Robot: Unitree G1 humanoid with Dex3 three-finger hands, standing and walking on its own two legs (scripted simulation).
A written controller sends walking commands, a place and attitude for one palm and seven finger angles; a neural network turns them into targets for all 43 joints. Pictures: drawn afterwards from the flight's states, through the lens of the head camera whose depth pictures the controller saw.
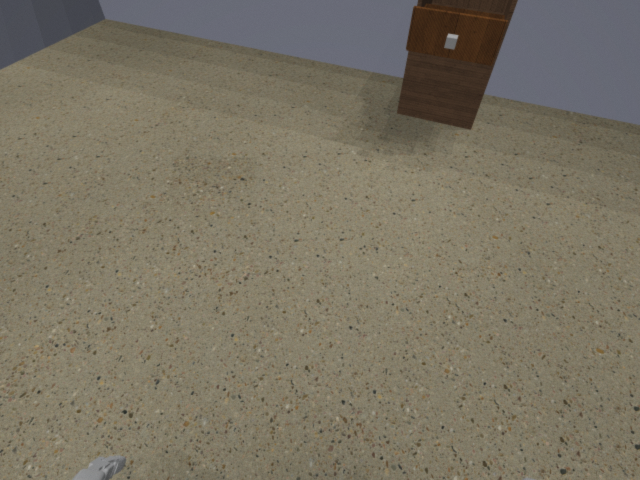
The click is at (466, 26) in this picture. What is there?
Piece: drawer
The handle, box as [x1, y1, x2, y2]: [444, 33, 458, 49]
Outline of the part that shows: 448,33 444,47 453,49 458,35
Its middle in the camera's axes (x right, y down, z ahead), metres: +0.56 -0.85 +1.65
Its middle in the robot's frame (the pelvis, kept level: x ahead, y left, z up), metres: +1.81 -0.48 -0.20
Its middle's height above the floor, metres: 0.57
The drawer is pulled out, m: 0.27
